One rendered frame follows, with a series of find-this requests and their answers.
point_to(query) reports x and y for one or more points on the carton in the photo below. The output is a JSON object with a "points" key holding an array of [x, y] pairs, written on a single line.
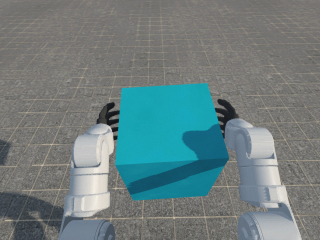
{"points": [[169, 141]]}

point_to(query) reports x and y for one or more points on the robot left upper arm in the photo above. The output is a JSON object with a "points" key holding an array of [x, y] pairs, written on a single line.
{"points": [[93, 229]]}

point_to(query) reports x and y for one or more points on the right robot hand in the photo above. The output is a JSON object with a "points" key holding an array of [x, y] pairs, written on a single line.
{"points": [[229, 114]]}

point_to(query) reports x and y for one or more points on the robot left forearm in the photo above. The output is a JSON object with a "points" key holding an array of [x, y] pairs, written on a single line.
{"points": [[89, 168]]}

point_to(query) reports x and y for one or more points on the robot right forearm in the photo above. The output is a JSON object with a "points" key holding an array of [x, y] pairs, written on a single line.
{"points": [[258, 171]]}

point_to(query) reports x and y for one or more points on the robot right upper arm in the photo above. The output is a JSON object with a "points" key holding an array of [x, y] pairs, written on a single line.
{"points": [[266, 225]]}

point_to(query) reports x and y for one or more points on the left robot hand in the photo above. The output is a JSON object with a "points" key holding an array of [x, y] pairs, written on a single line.
{"points": [[105, 115]]}

